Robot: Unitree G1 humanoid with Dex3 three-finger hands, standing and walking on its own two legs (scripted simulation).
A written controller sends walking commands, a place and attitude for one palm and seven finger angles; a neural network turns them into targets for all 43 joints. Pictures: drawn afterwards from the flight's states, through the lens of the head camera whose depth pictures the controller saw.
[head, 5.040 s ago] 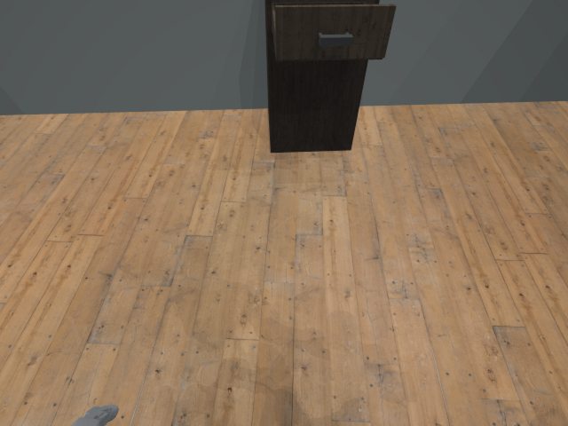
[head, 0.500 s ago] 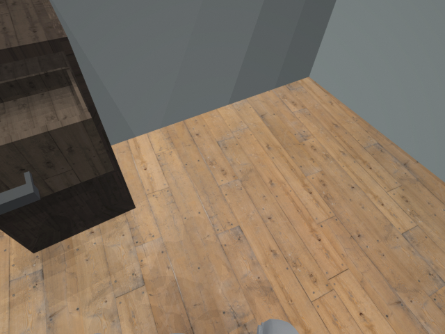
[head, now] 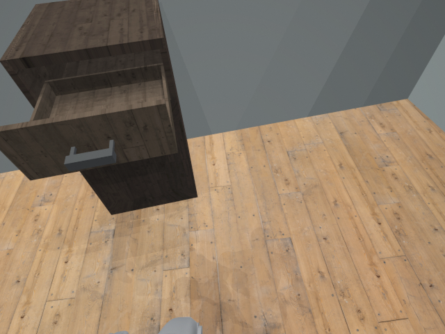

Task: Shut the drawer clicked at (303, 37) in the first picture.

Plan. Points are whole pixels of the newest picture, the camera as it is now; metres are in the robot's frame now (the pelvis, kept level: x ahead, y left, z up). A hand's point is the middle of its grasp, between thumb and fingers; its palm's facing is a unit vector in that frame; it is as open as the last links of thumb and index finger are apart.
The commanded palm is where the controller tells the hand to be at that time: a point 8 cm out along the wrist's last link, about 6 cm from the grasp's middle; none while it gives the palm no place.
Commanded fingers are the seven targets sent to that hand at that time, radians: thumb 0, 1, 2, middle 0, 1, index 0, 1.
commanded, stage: turn to face it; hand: left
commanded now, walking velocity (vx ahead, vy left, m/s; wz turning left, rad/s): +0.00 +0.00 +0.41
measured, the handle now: (92, 153) +0.53 +0.36 -0.02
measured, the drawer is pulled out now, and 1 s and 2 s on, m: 0.28 0.28 0.28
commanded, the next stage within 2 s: take the last steps up to it in 0.30 s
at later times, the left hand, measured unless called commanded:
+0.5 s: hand out of the picture +0.00 +0.28 -0.17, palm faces +0.20 -0.95 -0.24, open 7.3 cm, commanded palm none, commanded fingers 0.00 0.90 0.90 -0.20 -0.30 -0.20 -0.30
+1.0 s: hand out of the picture -0.03 +0.18 -0.15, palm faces +0.28 -0.94 -0.22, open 7.2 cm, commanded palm none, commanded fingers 0.00 0.90 0.90 -0.20 -0.30 -0.20 -0.30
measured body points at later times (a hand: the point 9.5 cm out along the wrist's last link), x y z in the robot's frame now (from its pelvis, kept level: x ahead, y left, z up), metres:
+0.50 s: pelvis -0.02 +0.06 +0.00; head +0.00 +0.09 +0.45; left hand -0.01 +0.33 -0.15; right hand +0.10 -0.16 -0.13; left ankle -0.04 +0.14 -0.74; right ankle -0.02 -0.10 -0.67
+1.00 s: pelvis +0.06 +0.03 +0.01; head +0.07 +0.00 +0.46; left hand -0.04 +0.23 -0.14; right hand +0.10 -0.21 -0.16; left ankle +0.08 +0.20 -0.66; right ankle +0.01 -0.06 -0.74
